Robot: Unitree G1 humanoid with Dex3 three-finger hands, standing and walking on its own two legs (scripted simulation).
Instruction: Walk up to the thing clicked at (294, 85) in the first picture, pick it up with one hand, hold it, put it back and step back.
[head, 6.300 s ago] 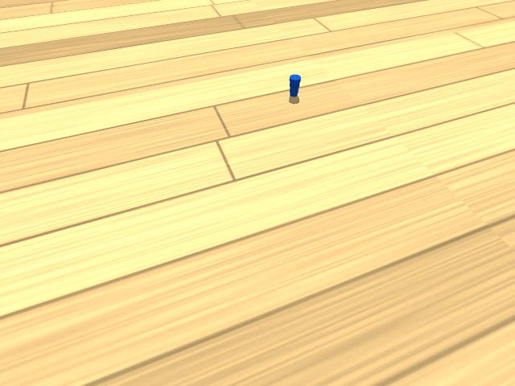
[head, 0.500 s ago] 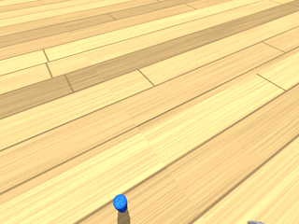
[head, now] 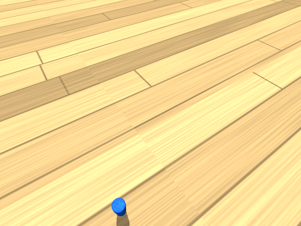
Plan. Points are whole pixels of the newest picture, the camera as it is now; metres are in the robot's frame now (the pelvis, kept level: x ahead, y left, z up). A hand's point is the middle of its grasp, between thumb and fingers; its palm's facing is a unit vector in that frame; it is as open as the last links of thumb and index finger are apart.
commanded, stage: walk up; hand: left
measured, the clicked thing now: (120, 208) +0.35 +0.20 -0.71
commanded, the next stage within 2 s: stand in 0.18 s
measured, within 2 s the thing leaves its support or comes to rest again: neither
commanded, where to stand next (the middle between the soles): +0.02 -0.01 m, yaw +0 degrees
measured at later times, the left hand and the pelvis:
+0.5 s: hand out of the picture +0.07 +0.25 -0.15, palm faces -0.01 -0.94 -0.35, open 7.4 cm; pelvis -0.01 +0.00 +0.00, yaw +0 degrees
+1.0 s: hand out of the picture +0.06 +0.24 -0.15, palm faces -0.01 -0.94 -0.35, open 7.4 cm; pelvis -0.01 -0.01 +0.00, yaw +1 degrees
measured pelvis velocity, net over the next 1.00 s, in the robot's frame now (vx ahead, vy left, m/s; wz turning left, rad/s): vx -0.01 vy -0.01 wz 0.01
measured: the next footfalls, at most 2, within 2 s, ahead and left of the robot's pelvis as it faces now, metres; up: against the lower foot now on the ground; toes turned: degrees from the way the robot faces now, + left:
none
